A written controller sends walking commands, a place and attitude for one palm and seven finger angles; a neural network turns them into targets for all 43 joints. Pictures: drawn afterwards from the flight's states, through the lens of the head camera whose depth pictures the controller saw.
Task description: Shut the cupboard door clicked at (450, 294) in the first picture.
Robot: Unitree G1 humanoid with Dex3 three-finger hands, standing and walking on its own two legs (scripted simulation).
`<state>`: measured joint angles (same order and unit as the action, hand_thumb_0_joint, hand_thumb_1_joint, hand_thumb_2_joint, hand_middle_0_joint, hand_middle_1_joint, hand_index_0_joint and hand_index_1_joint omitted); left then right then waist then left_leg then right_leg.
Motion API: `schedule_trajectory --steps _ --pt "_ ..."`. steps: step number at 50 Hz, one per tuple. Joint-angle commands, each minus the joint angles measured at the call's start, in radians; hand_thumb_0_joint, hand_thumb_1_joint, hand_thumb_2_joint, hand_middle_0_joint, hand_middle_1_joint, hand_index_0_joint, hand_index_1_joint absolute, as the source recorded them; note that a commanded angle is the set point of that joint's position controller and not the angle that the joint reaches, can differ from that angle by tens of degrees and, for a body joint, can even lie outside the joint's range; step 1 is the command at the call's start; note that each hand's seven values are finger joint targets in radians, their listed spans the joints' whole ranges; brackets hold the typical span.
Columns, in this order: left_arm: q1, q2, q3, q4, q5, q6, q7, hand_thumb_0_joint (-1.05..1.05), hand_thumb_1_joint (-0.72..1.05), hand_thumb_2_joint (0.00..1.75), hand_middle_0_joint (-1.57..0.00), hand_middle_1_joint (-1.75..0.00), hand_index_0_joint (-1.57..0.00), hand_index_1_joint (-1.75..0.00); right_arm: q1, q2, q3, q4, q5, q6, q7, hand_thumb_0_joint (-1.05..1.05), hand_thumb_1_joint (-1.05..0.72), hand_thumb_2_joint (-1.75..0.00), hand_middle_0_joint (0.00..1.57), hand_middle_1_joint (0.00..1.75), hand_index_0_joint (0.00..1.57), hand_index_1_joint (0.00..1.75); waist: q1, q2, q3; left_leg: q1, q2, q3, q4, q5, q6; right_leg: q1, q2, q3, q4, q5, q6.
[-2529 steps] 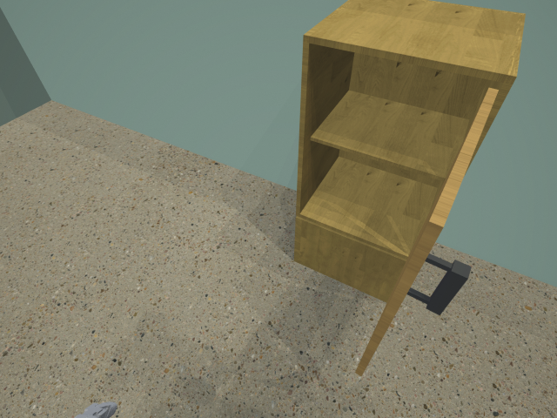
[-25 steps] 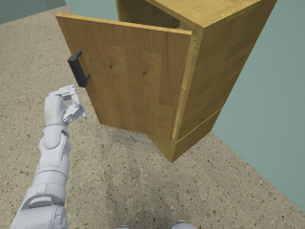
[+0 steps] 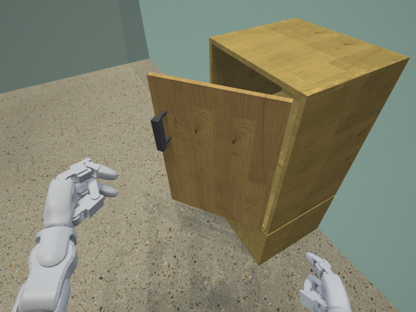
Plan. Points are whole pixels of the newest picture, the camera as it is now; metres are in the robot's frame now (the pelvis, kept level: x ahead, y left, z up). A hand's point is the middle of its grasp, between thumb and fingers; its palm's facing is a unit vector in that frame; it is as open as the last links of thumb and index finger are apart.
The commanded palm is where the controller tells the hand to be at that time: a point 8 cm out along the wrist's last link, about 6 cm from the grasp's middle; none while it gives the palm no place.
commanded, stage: draw the hand back to the body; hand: left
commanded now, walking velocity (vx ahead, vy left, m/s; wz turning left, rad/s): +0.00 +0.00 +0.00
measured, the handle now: (162, 130) +0.63 +0.22 -0.02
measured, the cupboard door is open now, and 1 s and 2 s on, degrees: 37 37 37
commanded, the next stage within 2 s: step back with the hand held close in 0.72 s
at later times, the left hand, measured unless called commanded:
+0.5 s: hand (40, 224) +0.19 +0.27 +0.16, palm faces +0.48 -0.77 -0.42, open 7.1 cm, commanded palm +0.15 +0.29 +0.18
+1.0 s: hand (52, 225) +0.19 +0.25 +0.16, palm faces +0.42 -0.79 -0.44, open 7.4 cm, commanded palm +0.14 +0.29 +0.18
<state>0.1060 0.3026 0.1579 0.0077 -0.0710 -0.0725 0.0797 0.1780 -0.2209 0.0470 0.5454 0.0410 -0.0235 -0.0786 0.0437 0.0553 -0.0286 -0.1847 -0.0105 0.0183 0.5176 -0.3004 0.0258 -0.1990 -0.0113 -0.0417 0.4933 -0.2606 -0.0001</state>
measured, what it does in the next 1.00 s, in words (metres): stands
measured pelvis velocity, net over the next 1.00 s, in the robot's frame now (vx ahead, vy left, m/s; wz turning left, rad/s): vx -0.01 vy -0.01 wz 0.00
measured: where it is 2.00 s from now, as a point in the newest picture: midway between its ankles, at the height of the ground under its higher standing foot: outside the picture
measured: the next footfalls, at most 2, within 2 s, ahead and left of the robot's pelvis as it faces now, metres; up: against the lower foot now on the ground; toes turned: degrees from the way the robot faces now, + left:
right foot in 1.98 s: -0.18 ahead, -0.13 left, +0.00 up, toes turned +8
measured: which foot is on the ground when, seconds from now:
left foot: down 0.00-1.00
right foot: down 0.00-1.00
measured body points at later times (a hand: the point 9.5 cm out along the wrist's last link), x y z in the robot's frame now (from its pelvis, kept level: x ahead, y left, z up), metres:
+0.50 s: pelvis +0.01 -0.01 +0.01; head -0.01 -0.04 +0.45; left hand +0.16 +0.30 +0.18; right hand +0.19 -0.23 -0.09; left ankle -0.01 +0.10 -0.74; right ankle +0.00 -0.12 -0.74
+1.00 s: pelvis -0.01 -0.01 +0.00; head -0.02 -0.04 +0.45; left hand +0.16 +0.29 +0.18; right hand +0.17 -0.25 -0.09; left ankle -0.01 +0.10 -0.74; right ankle +0.00 -0.12 -0.74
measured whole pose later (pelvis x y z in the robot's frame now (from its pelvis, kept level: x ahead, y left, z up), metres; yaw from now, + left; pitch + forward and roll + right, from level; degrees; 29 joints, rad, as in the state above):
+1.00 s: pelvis -0.01 -0.01 +0.00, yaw +0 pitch -1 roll -1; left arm 0.49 0.34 0.35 -0.34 -0.05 -0.14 0.10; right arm 0.20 -0.25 0.00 0.62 0.01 -0.06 -0.06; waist 0.03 0.10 -0.02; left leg -0.19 0.02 0.01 0.49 -0.27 0.01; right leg -0.19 0.02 -0.05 0.42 -0.21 -0.01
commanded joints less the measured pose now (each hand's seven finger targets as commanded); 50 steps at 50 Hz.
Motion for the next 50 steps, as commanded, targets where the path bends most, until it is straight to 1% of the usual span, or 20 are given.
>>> schedule_trajectory --steps 1,5,6,7,10,13,16,17,21,23,27,31,35,38,42,43,44,45,47,50 --pt "-0.098 0.156 0.096 -0.3 -0.003 -0.044 0.007 0.0 0.9 0.9 -0.64 -0.78 -0.64 -0.78 -0.08 -0.117 -0.039 -0.121 -0.013 -0.057 -0.005 0.0 -0.9 -0.9 0.2 0.3 0.2 0.3 -0.014 -0.008 -0.063 0.036 0.033 -0.024 -0.147 0.239 -0.01 0.087 0.013 0.001 -0.101 0.193 -0.025" --pt "-0.03 0.192 0.166 -0.408 0.0 -0.042 0.014 0.0 0.9 0.9 -0.53 -0.66 -0.53 -0.66 -0.099 -0.105 -0.039 -0.118 -0.021 -0.066 -0.004 0.0 -0.9 -0.9 0.2 0.3 0.2 0.3 -0.003 -0.012 -0.08 0.053 0.029 -0.017 -0.157 0.261 -0.008 0.122 0.011 0.0 -0.11 0.215 -0.02" --pt "-0.01 0.222 0.197 -0.432 0.0 -0.043 0.018 0.0 0.9 0.9 -0.5 -0.63 -0.5 -0.63 -0.1 -0.11 -0.04 -0.114 -0.024 -0.071 -0.003 0.0 -0.9 -0.9 0.2 0.3 0.2 0.3 0.004 0.006 -0.083 0.053 0.028 -0.019 -0.157 0.268 -0.01 0.136 0.01 0.003 -0.115 0.217 -0.022" --pt "0.0 0.217 0.201 -0.483 0.001 -0.048 0.019 0.0 0.9 0.9 -0.47 -0.6 -0.47 -0.6 -0.103 -0.102 -0.04 -0.117 -0.025 -0.077 -0.003 0.0 -0.9 -0.9 0.2 0.3 0.2 0.3 0.005 0.047 -0.105 0.069 0.025 -0.016 -0.154 0.292 -0.011 0.149 0.006 0.004 -0.108 0.239 -0.023" --pt "0.091 0.237 0.247 -0.556 0.003 -0.054 0.029 0.0 0.9 0.9 -0.39 -0.51 -0.39 -0.51 -0.104 -0.095 -0.041 -0.11 -0.03 -0.097 0.001 0.0 -0.9 -0.9 0.2 0.3 0.2 0.3 0.016 0.046 -0.122 0.077 0.024 -0.017 -0.148 0.338 -0.015 0.166 0.007 -0.004 -0.104 0.267 -0.02" --pt "0.199 0.246 0.284 -0.592 -0.001 -0.053 0.031 0.0 0.9 0.9 -0.31 -0.42 -0.31 -0.42 -0.104 -0.096 -0.048 -0.105 -0.031 -0.111 0.004 0.0 -0.9 -0.9 0.2 0.3 0.2 0.3 0.023 0.021 -0.097 0.065 0.027 -0.014 -0.144 0.364 -0.014 0.164 0.005 -0.004 -0.104 0.284 -0.015" --pt "0.291 0.254 0.327 -0.579 -0.007 -0.052 0.03 0.0 0.9 0.9 -0.23 -0.33 -0.23 -0.33 -0.104 -0.099 -0.055 -0.096 -0.028 -0.118 0.005 0.0 -0.9 -0.9 0.2 0.3 0.2 0.3 0.028 -0.017 -0.03 0.04 0.029 -0.009 -0.15 0.333 -0.013 0.139 0.01 -0.005 -0.121 0.263 -0.014" --pt "0.301 0.249 0.329 -0.595 -0.008 -0.055 0.028 0.0 0.9 0.9 -0.2 -0.3 -0.2 -0.3 -0.102 -0.097 -0.057 -0.098 -0.024 -0.118 0.006 0.0 -0.9 -0.9 0.2 0.3 0.2 0.3 0.024 -0.001 -0.022 0.042 0.031 -0.005 -0.153 0.315 -0.014 0.132 0.008 -0.002 -0.119 0.246 -0.013" --pt "0.257 0.181 0.26 -0.498 -0.005 -0.045 0.021 0.0 0.9 0.9 -0.2 -0.3 -0.2 -0.3 -0.091 -0.112 -0.063 -0.079 -0.022 -0.116 0.001 0.0 -0.9 -0.9 0.2 0.3 0.2 0.3 -0.001 -0.054 0.08 0.02 0.031 -0.004 -0.166 0.211 -0.004 0.059 0.006 0.0 -0.15 0.144 -0.007" --pt "0.225 0.202 0.272 -0.511 -0.001 -0.054 0.028 0.0 0.9 0.9 -0.2 -0.3 -0.2 -0.3 -0.091 -0.116 -0.067 -0.078 -0.023 -0.119 -0.005 0.0 -0.9 -0.9 0.2 0.3 0.2 0.3 0.002 -0.042 0.05 0.034 0.028 -0.005 -0.166 0.184 0.003 0.059 0.004 0.005 -0.148 0.117 -0.005" --pt "0.219 0.246 0.302 -0.6 0.003 -0.069 0.039 0.0 0.9 0.9 -0.2 -0.3 -0.2 -0.3 -0.101 -0.109 -0.068 -0.084 -0.03 -0.136 -0.012 0.0 -0.9 -0.9 0.2 0.3 0.2 0.3 0.022 0.01 -0.095 0.079 0.016 0.0 -0.151 0.232 0.01 0.134 -0.006 0.016 -0.128 0.174 -0.008" --pt "0.233 0.281 0.332 -0.634 0.006 -0.071 0.049 0.0 0.9 0.9 -0.2 -0.3 -0.2 -0.3 -0.11 -0.102 -0.062 -0.078 -0.031 -0.152 -0.015 0.0 -0.9 -0.9 0.2 0.3 0.2 0.3 0.03 0.034 -0.082 0.066 0.012 0.0 -0.145 0.252 0.003 0.15 -0.002 0.017 -0.131 0.2 -0.011" --pt "0.254 0.249 0.322 -0.574 0.004 -0.067 0.045 0.0 0.9 0.9 -0.2 -0.3 -0.2 -0.3 -0.11 -0.091 -0.058 -0.069 -0.028 -0.152 -0.013 0.0 -0.9 -0.9 0.2 0.3 0.2 0.3 0.023 0.038 0.025 0.041 0.017 0.007 -0.154 0.228 -0.003 0.099 0.003 0.018 -0.149 0.171 -0.011" --pt "0.26 0.227 0.311 -0.525 -0.004 -0.064 0.035 0.0 0.9 0.9 -0.2 -0.3 -0.2 -0.3 -0.106 -0.096 -0.06 -0.07 -0.025 -0.143 -0.011 0.0 -0.9 -0.9 0.2 0.3 0.2 0.3 0.02 -0.002 0.06 0.03 0.023 0.005 -0.165 0.203 -0.002 0.085 0.004 0.019 -0.161 0.136 -0.008" --pt "0.268 0.215 0.297 -0.522 -0.007 -0.068 0.027 0.0 0.9 0.9 -0.2 -0.3 -0.2 -0.3 -0.104 -0.102 -0.066 -0.074 -0.024 -0.138 -0.006 0.0 -0.9 -0.9 0.2 0.3 0.2 0.3 0.018 -0.023 0.024 0.05 0.026 0.007 -0.169 0.198 0.002 0.093 0.002 0.02 -0.163 0.125 -0.004" --pt "0.168 0.306 0.379 -0.585 0.004 -0.11 0.036 0.0 0.9 0.9 -0.2 -0.3 -0.2 -0.3 -0.102 -0.13 -0.078 -0.104 -0.018 -0.119 0.0 0.0 -0.9 -0.9 0.2 0.3 0.2 0.3 -0.021 -0.025 0.044 -0.02 0.043 -0.005 -0.1 0.111 0.019 0.003 -0.061 0.138 -0.222 0.124 -0.013" --pt "0.26 0.256 0.342 -0.518 0.005 -0.121 0.035 0.0 0.9 0.9 -0.2 -0.3 -0.2 -0.3 -0.092 -0.121 -0.079 -0.083 -0.025 -0.108 0.0 0.0 -0.9 -0.9 0.2 0.3 0.2 0.3 -0.028 -0.074 0.015 -0.01 0.035 -0.016 -0.06 0.097 0.018 -0.014 -0.095 0.16 -0.24 0.102 -0.027" --pt "0.278 0.242 0.319 -0.523 0.009 -0.124 0.036 0.0 0.9 0.9 -0.2 -0.3 -0.2 -0.3 -0.097 -0.119 -0.082 -0.083 -0.028 -0.098 0.004 0.0 -0.9 -0.9 0.2 0.3 0.2 0.3 -0.029 -0.097 0.014 -0.004 0.03 -0.013 -0.041 0.092 0.017 -0.036 -0.111 0.176 -0.253 0.097 -0.033" --pt "0.295 0.254 0.326 -0.553 0.015 -0.144 0.042 0.0 0.9 0.9 -0.2 -0.3 -0.2 -0.3 -0.095 -0.117 -0.085 -0.086 -0.029 -0.087 0.003 0.0 -0.9 -0.9 0.2 0.3 0.2 0.3 -0.033 -0.083 -0.018 -0.016 0.031 -0.016 -0.037 0.1 0.012 -0.037 -0.13 0.163 -0.231 0.096 -0.041" --pt "0.342 0.274 0.353 -0.598 0.011 -0.158 0.056 0.0 0.9 0.9 -0.2 -0.3 -0.2 -0.3 -0.087 -0.128 -0.095 -0.098 -0.03 -0.066 -0.002 0.0 -0.9 -0.9 0.2 0.3 0.2 0.3 -0.036 -0.037 -0.09 -0.009 0.05 -0.03 -0.083 0.2 0.008 0.01 -0.096 0.112 -0.151 0.209 -0.03"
